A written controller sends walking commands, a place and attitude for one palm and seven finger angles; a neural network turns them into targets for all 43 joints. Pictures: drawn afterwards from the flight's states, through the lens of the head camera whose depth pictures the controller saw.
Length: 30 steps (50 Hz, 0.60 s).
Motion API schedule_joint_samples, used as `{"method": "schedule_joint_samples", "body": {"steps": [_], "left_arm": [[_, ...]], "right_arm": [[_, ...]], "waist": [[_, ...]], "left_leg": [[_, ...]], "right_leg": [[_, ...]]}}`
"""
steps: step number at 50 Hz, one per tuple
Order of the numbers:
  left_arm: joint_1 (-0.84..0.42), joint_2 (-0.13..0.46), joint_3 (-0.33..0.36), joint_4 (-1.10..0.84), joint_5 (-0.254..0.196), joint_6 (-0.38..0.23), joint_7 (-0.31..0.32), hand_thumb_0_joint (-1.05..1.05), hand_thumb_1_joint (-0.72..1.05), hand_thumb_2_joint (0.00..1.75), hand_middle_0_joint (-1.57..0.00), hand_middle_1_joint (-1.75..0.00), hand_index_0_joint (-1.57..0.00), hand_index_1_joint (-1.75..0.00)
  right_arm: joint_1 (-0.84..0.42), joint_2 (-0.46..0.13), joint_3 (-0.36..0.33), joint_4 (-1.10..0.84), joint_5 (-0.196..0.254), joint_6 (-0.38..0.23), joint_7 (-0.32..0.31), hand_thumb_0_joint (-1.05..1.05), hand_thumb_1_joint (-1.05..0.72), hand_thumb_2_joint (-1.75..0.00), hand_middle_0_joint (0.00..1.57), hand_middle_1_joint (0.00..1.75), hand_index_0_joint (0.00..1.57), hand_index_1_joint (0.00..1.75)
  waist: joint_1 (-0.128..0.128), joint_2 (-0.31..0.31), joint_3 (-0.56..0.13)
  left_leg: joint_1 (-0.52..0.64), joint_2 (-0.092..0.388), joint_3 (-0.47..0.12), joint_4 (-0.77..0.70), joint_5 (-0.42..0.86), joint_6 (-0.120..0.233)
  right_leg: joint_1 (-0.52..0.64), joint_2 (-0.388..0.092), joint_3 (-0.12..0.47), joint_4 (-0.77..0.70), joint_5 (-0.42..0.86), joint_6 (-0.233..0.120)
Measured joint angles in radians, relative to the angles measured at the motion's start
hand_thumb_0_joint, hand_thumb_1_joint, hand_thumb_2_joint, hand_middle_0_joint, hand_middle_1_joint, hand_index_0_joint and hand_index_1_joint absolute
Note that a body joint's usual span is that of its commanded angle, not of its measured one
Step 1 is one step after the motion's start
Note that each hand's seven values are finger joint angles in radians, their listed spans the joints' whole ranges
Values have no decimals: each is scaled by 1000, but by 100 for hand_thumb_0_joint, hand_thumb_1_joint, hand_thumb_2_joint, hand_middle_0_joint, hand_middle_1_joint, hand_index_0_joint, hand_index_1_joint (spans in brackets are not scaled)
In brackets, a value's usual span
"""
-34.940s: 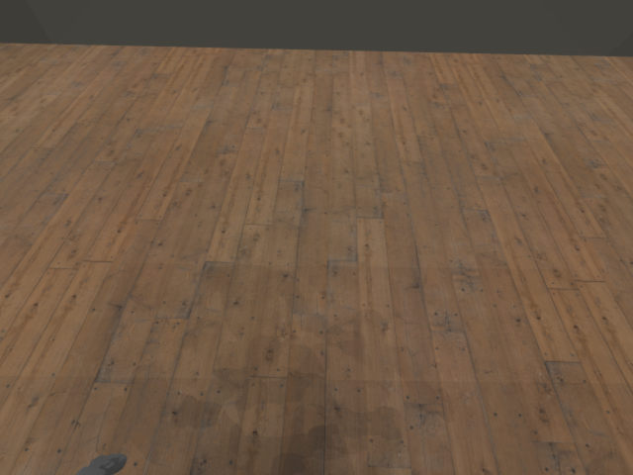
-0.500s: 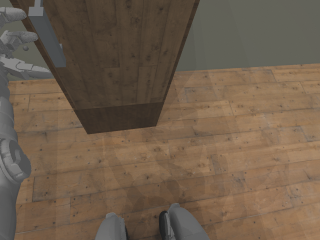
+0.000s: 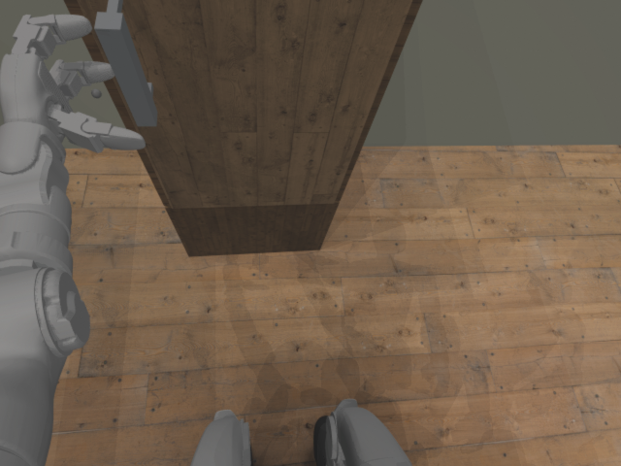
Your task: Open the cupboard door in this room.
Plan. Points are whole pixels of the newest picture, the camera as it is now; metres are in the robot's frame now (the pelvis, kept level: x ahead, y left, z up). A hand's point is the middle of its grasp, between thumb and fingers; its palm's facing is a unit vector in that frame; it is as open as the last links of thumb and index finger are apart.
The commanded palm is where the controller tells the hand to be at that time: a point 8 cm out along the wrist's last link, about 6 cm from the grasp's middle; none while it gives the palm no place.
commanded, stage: slide the fingers in behind the handle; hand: left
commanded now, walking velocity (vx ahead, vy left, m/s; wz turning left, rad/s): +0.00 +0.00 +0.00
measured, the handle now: (132, 63) +0.58 +0.18 +0.08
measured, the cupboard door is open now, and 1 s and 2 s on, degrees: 0 0 0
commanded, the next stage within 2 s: move the hooked fingers beside the handle in 0.60 s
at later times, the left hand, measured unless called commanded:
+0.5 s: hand (110, 101) +0.53 +0.20 +0.08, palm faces +0.10 -1.00 -0.02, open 15.5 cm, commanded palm +0.52 +0.19 +0.08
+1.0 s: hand (106, 100) +0.53 +0.20 +0.08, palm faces +0.08 -1.00 -0.02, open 15.4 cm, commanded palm +0.51 +0.20 +0.08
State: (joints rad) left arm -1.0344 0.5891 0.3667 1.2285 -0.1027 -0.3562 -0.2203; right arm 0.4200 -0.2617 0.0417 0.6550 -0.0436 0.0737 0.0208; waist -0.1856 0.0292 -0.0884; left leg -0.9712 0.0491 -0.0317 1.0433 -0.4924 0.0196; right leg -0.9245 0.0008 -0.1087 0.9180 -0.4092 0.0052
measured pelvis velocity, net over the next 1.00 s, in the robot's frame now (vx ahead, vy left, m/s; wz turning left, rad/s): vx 0.00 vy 0.00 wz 0.02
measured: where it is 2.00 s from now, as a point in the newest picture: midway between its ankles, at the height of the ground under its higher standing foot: outside the picture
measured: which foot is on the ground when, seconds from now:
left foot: down 0.00-1.00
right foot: down 0.00-1.00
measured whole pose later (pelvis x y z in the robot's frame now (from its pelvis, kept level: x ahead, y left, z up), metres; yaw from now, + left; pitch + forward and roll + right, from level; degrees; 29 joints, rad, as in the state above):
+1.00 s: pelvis +0.00 +0.00 +0.00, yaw +1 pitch +23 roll -4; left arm -1.03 0.54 0.31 1.25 -0.11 -0.40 -0.16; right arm 0.41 -0.26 0.04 0.69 -0.05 0.04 0.03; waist -0.17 0.04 -0.09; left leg -0.96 0.03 -0.04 1.04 -0.48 0.02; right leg -0.91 -0.01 -0.11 0.92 -0.41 0.00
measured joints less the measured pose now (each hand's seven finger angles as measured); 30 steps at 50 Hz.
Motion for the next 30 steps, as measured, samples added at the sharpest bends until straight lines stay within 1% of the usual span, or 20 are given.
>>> {"method": "schedule_joint_samples", "body": {"steps": [8, 13, 16, 21, 25, 30], "left_arm": [[6, -52, -62, -12, -19, -7, 56, -1, -50, 30, -30, -120, -6, -116], [-3, -77, -90, 0, -23, -17, 90, -1, -50, 30, -30, -120, -1, -115], [-10, -82, -92, 10, -19, -22, 101, -1, -50, 30, -30, -120, 0, -114], [-12, -71, -86, 23, -15, -29, 95, -1, -50, 30, -30, -120, 0, -112], [-3, -68, -88, 20, -24, -31, 89, -1, -50, 30, -30, -120, 0, -109], [-6, -68, -81, 25, -24, -37, 80, -1, -50, 30, -30, -120, 0, -108]], "right_arm": [[3, 4, -11, 26, -6, -10, 11, 0, -90, -89, 20, 30, 20, 30], [-4, 7, -13, 38, -10, -21, 16, 0, -90, -89, 20, 30, 20, 30], [-11, 7, -12, 41, -13, -29, 18, 0, -90, -89, 20, 30, 20, 30], [-21, 5, -10, 38, -13, -37, 17, 0, -90, -89, 20, 30, 20, 30], [-20, 2, -11, 36, -10, -39, 17, 0, -90, -89, 20, 30, 20, 30], [-16, 0, -8, 38, -8, -40, 14, 0, -90, -89, 20, 30, 20, 30]], "waist": [[18, 3, -3], [22, 3, -4], [21, 4, -4], [16, 4, -3], [17, 6, -1], [18, 5, 1]], "left_leg": [[11, -8, -14, -9, 6, -5], [12, -14, -23, -8, 9, -7], [9, -16, -25, -5, 10, -8], [6, -15, -23, -1, 10, -8], [10, -14, -19, -4, 11, -8], [10, -15, -17, -5, 11, -7]], "right_leg": [[17, -7, -13, -6, -2, -3], [21, -11, -21, -2, -5, -5], [18, -13, -23, 4, -7, -7], [12, -13, -20, 10, -7, -8], [15, -12, -16, 8, -5, -8], [13, -12, -14, 9, -5, -7]]}}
